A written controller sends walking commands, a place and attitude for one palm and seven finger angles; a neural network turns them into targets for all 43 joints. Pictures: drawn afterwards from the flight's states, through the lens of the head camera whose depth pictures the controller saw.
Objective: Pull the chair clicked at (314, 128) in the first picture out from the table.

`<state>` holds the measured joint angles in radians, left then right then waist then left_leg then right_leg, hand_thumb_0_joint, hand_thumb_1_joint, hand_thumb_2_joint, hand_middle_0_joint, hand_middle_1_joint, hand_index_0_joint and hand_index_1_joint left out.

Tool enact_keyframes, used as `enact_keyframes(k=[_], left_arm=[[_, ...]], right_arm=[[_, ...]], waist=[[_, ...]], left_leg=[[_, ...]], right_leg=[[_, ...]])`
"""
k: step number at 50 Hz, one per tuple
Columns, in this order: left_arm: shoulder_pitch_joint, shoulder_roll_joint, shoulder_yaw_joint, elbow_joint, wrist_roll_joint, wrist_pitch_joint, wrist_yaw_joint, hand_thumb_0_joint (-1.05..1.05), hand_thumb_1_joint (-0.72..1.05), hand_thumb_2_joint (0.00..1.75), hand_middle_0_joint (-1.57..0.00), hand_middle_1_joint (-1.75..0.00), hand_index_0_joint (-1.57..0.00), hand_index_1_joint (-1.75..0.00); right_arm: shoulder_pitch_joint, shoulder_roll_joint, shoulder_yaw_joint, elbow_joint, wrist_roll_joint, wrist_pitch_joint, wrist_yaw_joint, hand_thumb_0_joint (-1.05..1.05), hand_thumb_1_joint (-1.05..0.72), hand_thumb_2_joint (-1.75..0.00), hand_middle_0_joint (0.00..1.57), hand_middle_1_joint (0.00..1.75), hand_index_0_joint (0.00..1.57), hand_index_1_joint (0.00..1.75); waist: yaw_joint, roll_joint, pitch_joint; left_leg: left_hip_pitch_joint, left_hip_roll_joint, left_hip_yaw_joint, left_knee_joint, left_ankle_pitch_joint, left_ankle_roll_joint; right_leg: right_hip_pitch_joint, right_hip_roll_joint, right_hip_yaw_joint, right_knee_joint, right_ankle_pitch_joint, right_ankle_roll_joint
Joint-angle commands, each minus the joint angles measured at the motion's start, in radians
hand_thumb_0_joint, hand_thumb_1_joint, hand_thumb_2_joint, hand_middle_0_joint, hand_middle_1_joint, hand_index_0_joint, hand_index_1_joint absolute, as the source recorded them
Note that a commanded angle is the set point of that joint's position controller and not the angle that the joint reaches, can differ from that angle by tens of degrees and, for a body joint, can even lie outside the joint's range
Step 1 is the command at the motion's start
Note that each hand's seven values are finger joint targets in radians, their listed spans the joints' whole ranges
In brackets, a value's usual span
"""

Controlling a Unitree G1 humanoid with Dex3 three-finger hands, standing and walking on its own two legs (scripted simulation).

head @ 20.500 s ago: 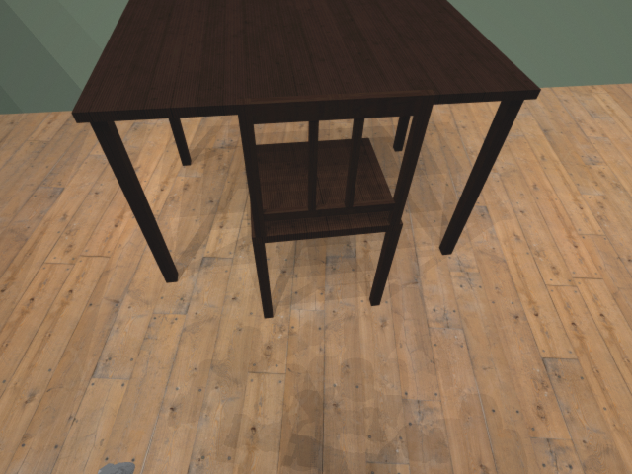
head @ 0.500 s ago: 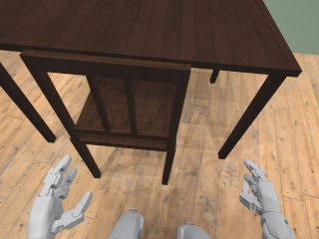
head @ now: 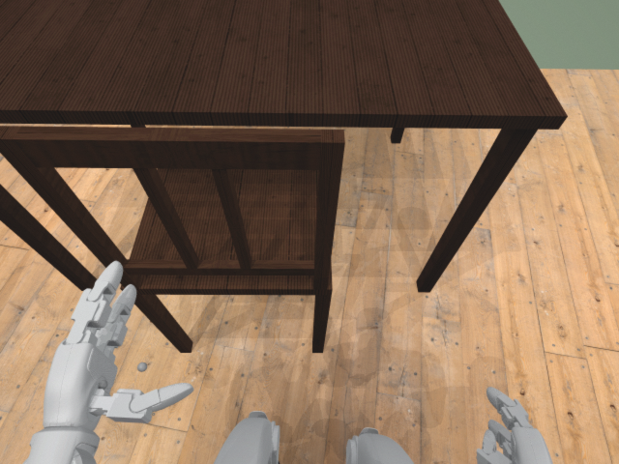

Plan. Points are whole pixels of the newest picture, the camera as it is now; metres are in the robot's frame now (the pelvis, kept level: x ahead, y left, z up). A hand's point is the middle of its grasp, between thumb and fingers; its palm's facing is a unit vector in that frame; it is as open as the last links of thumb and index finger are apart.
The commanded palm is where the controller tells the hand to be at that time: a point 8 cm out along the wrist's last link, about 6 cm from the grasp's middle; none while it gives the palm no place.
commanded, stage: raise the hand toward the chair's back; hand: left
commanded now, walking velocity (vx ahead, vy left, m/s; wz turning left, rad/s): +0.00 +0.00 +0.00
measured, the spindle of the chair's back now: (172, 222) +0.46 +0.24 -0.02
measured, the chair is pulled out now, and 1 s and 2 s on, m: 0.00 0.00 0.00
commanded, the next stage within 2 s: aim the fingers beside a spindle in 1.08 s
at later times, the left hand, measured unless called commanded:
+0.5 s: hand (107, 354) +0.23 +0.23 +0.05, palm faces +0.05 -1.00 -0.03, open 16.8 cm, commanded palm +0.21 +0.29 +0.06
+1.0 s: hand (105, 338) +0.25 +0.24 +0.05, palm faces +0.05 -1.00 -0.05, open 16.9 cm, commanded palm +0.22 +0.30 +0.06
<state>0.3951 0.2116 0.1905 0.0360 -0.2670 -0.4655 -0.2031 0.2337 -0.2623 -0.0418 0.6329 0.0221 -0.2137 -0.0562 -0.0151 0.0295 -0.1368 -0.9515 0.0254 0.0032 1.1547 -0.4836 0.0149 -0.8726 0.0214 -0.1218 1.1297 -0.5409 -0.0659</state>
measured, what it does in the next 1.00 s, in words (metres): stands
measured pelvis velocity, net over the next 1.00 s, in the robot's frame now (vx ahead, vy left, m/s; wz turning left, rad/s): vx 0.00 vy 0.04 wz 0.00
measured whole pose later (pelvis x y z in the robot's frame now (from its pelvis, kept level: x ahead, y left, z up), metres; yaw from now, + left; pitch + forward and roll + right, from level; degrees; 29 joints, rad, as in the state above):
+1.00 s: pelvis +0.00 +0.04 +0.01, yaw +0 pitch +14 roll -4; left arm 0.27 0.26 0.20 0.08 -0.27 -0.38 -0.21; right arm 0.23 -0.25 0.02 0.56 0.02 -0.19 -0.03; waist -0.02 0.03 -0.13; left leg -0.89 0.00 0.01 1.11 -0.47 0.06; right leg -0.79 0.00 -0.11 1.04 -0.50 -0.01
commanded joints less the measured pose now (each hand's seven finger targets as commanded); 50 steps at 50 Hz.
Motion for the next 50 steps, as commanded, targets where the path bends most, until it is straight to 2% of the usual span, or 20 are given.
enact_keyframes(k=[1, 3, 5, 7, 9, 12, 15, 17, 19, 20, 21, 25, 28, 31, 34, 37, 38, 40, 44, 50], left_arm=[[-0.032, 0.129, 0.04, -0.177, -0.037, -0.053, -0.083, 0.0, -0.31, 0.38, -0.08, -0.11, -0.08, -0.11], [-0.049, 0.166, 0.083, -0.261, -0.046, -0.05, -0.059, 0.0, -0.36, 0.36, -0.07, -0.1, -0.07, -0.1], [-0.045, 0.192, 0.121, -0.298, -0.038, -0.051, -0.007, 0.0, -0.41, 0.34, -0.07, -0.09, -0.07, -0.09], [-0.049, 0.149, 0.09, -0.291, -0.028, -0.053, 0.033, 0.0, -0.45, 0.32, -0.06, -0.09, -0.06, -0.09], [-0.062, 0.114, 0.054, -0.22, -0.009, -0.041, 0.045, 0.0, -0.5, 0.3, -0.06, -0.08, -0.06, -0.08], [-0.083, 0.101, 0.014, -0.134, 0.01, -0.008, 0.013, 0.0, -0.5, 0.3, -0.06, -0.08, -0.06, -0.08], [-0.104, 0.12, 0.006, -0.122, 0.004, 0.031, -0.035, 0.0, -0.5, 0.3, -0.06, -0.08, -0.06, -0.08], [-0.132, 0.151, 0.029, -0.18, -0.007, 0.039, -0.05, 0.0, -0.5, 0.3, -0.06, -0.08, -0.06, -0.08], [-0.152, 0.172, 0.06, -0.249, -0.017, 0.03, -0.038, 0.0, -0.5, 0.3, -0.06, -0.08, -0.06, -0.08], [-0.156, 0.199, 0.087, -0.26, -0.015, 0.025, -0.023, 0.0, -0.5, 0.3, -0.06, -0.08, -0.06, -0.08], [-0.171, 0.193, 0.084, -0.285, -0.016, 0.015, -0.012, 0.0, -0.5, 0.3, -0.06, -0.08, -0.06, -0.08], [-0.183, 0.173, 0.083, -0.212, -0.006, -0.01, 0.015, 0.0, -0.5, 0.3, -0.06, -0.08, -0.06, -0.08], [-0.202, 0.153, 0.051, -0.143, 0.0, 0.011, -0.016, 0.0, -0.5, 0.3, -0.06, -0.08, -0.06, -0.08], [-0.168, 0.154, 0.044, -0.109, -0.01, 0.056, -0.057, 0.0, -0.5, 0.3, -0.06, -0.08, -0.06, -0.08], [-0.167, 0.179, 0.068, -0.181, -0.029, 0.07, -0.064, 0.0, -0.5, 0.3, -0.06, -0.08, -0.06, -0.08], [-0.164, 0.199, 0.095, -0.22, -0.024, 0.047, -0.023, 0.0, -0.5, 0.3, -0.06, -0.08, -0.06, -0.08], [-0.17, 0.197, 0.098, -0.229, -0.02, 0.031, -0.006, 0.0, -0.5, 0.3, -0.06, -0.08, -0.06, -0.08], [-0.176, 0.206, 0.114, -0.208, -0.009, 0.007, 0.023, 0.0, -0.5, 0.3, -0.06, -0.08, -0.06, -0.08], [-0.181, 0.164, 0.07, -0.136, 0.003, -0.005, 0.014, 0.0, -0.5, 0.3, -0.06, -0.08, -0.06, -0.08], [-0.152, 0.192, 0.075, -0.175, -0.011, 0.034, -0.034, 0.0, -0.5, 0.3, -0.06, -0.08, -0.06, -0.08]], right_arm=[[-0.07, -0.111, -0.028, -0.18, 0.01, -0.08, -0.018, 0.0, -0.9, -0.9, 0.2, 0.3, 0.2, 0.3], [-0.07, -0.107, -0.027, -0.188, 0.006, -0.084, -0.021, 0.0, -0.9, -0.9, 0.2, 0.3, 0.2, 0.3], [-0.074, -0.1, -0.028, -0.181, -0.001, -0.08, -0.018, 0.0, -0.9, -0.9, 0.2, 0.3, 0.2, 0.3], [-0.08, -0.09, -0.022, -0.181, -0.005, -0.073, -0.011, 0.0, -0.9, -0.9, 0.2, 0.3, 0.2, 0.3], [-0.087, -0.094, -0.015, -0.182, -0.005, -0.062, -0.004, 0.0, -0.9, -0.9, 0.2, 0.3, 0.2, 0.3], [-0.084, -0.111, -0.006, -0.194, -0.004, -0.045, 0.0, 0.0, -0.9, -0.9, 0.2, 0.3, 0.2, 0.3], [-0.079, -0.123, 0.001, -0.219, 0.004, -0.036, -0.007, 0.0, -0.9, -0.9, 0.2, 0.3, 0.2, 0.3], [-0.075, -0.124, 0.004, -0.232, 0.005, -0.036, -0.011, 0.0, -0.9, -0.9, 0.2, 0.3, 0.2, 0.3], [-0.07, -0.119, 0.006, -0.237, 0.001, -0.039, -0.013, 0.0, -0.9, -0.9, 0.2, 0.3, 0.2, 0.3], [-0.069, -0.118, 0.008, -0.233, -0.003, -0.037, -0.012, 0.0, -0.9, -0.9, 0.2, 0.3, 0.2, 0.3], [-0.07, -0.113, 0.012, -0.232, -0.006, -0.038, -0.009, 0.0, -0.9, -0.9, 0.2, 0.3, 0.2, 0.3], [-0.067, -0.114, 0.013, -0.206, -0.01, -0.037, -0.004, 0.0, -0.9, -0.9, 0.2, 0.3, 0.2, 0.3], [-0.063, -0.127, 0.013, -0.204, -0.005, -0.032, 0.001, 0.0, -0.9, -0.9, 0.2, 0.3, 0.2, 0.3], [-0.055, -0.139, 0.01, -0.218, 0.004, -0.028, -0.002, 0.0, -0.9, -0.9, 0.2, 0.3, 0.2, 0.3], [-0.055, -0.139, 0.006, -0.234, 0.007, -0.033, -0.003, 0.0, -0.9, -0.9, 0.2, 0.3, 0.2, 0.3], [-0.051, -0.132, 0.007, -0.227, -0.001, -0.035, 0.0, 0.0, -0.9, -0.9, 0.2, 0.3, 0.2, 0.3], [-0.053, -0.13, 0.007, -0.222, -0.004, -0.037, 0.004, 0.0, -0.9, -0.9, 0.2, 0.3, 0.2, 0.3], [-0.052, -0.13, 0.007, -0.209, -0.01, -0.036, 0.009, 0.0, -0.9, -0.9, 0.2, 0.3, 0.2, 0.3], [-0.051, -0.137, 0.006, -0.209, -0.01, -0.032, 0.017, 0.0, -0.9, -0.9, 0.2, 0.3, 0.2, 0.3], [-0.041, -0.142, 0.003, -0.226, 0.0, -0.032, 0.007, 0.0, -0.9, -0.9, 0.2, 0.3, 0.2, 0.3]], waist=[[0.005, -0.008, -0.27], [0.025, 0.041, -0.333], [0.038, 0.074, -0.341], [0.024, 0.066, -0.292], [0.003, 0.047, -0.204], [-0.013, 0.013, -0.149], [-0.011, 0.009, -0.165], [0.0, 0.036, -0.219], [0.012, 0.06, -0.269], [0.017, 0.072, -0.265], [0.015, 0.094, -0.266], [-0.004, 0.059, -0.206], [-0.013, 0.077, -0.176], [-0.007, 0.051, -0.196], [0.009, 0.054, -0.247], [0.013, 0.068, -0.234], [0.012, 0.094, -0.219], [0.009, 0.087, -0.191], [-0.009, 0.075, -0.166], [0.001, 0.054, -0.252]], left_leg=[[0.163, -0.017, -0.037, -0.12, 0.212, 0.022], [0.236, -0.016, -0.042, -0.149, 0.259, 0.02], [0.284, -0.013, -0.051, -0.167, 0.302, 0.017], [0.301, -0.01, -0.058, -0.176, 0.307, 0.013], [0.268, -0.005, -0.066, -0.187, 0.247, 0.009], [0.228, -0.003, -0.079, -0.203, 0.17, 0.008], [0.241, -0.003, -0.086, -0.22, 0.144, 0.012], [0.284, -0.004, -0.09, -0.23, 0.163, 0.009], [0.339, 0.0, -0.1, -0.235, 0.215, 0.002], [0.347, 0.002, -0.108, -0.24, 0.231, -0.003], [0.363, 0.002, -0.115, -0.245, 0.24, -0.007], [0.337, 0.01, -0.131, -0.246, 0.206, -0.015], [0.324, 0.011, -0.14, -0.261, 0.162, -0.023], [0.333, 0.009, -0.137, -0.279, 0.169, -0.02], [0.361, 0.006, -0.133, -0.287, 0.193, -0.016], [0.38, 0.012, -0.142, -0.291, 0.244, -0.028], [0.383, 0.012, -0.143, -0.289, 0.238, -0.032], [0.355, 0.013, -0.143, -0.284, 0.215, -0.032], [0.321, 0.012, -0.136, -0.273, 0.16, -0.027], [0.355, 0.007, -0.116, -0.261, 0.243, -0.014]], right_leg=[[0.184, -0.04, 0.159, -0.223, 0.224, 0.054], [0.202, -0.031, 0.12, -0.205, 0.261, 0.045], [0.19, -0.02, 0.091, -0.188, 0.29, 0.038], [0.149, -0.017, 0.07, -0.183, 0.286, 0.037], [0.091, -0.014, 0.057, -0.187, 0.225, 0.036], [0.06, -0.012, 0.049, -0.196, 0.16, 0.037], [0.083, -0.009, 0.053, -0.215, 0.14, 0.035], [0.112, -0.01, 0.055, -0.22, 0.151, 0.034], [0.123, -0.009, 0.046, -0.212, 0.178, 0.033], [0.121, -0.006, 0.043, -0.206, 0.179, 0.03], [0.112, -0.007, 0.041, -0.207, 0.177, 0.03], [0.06, -0.003, 0.032, -0.197, 0.148, 0.031], [0.04, -0.007, 0.029, -0.198, 0.127, 0.032], [0.083, -0.005, 0.03, -0.22, 0.133, 0.032], [0.13, -0.005, 0.033, -0.236, 0.149, 0.033], [0.119, -0.003, 0.026, -0.224, 0.164, 0.032], [0.101, -0.003, 0.028, -0.221, 0.156, 0.031], [0.082, -0.002, 0.027, -0.212, 0.145, 0.03], [0.052, -0.006, 0.03, -0.205, 0.124, 0.031], [0.132, -0.003, 0.041, -0.225, 0.183, 0.032]])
